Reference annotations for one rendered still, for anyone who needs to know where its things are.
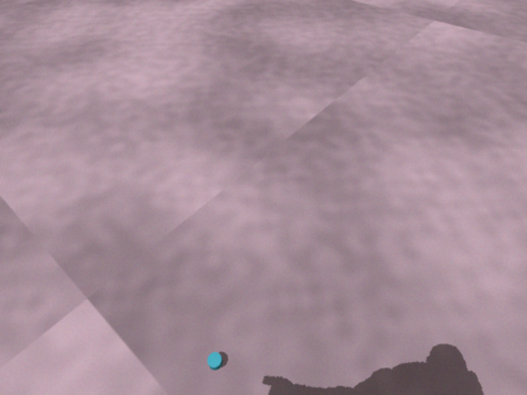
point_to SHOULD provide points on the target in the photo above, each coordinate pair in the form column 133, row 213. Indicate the tin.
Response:
column 215, row 361

